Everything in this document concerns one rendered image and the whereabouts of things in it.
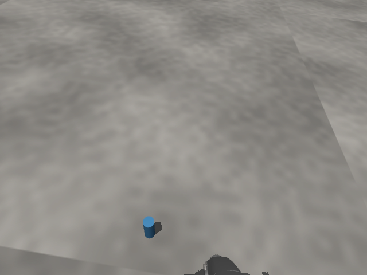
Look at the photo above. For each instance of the can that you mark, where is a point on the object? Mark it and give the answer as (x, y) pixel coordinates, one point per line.
(149, 229)

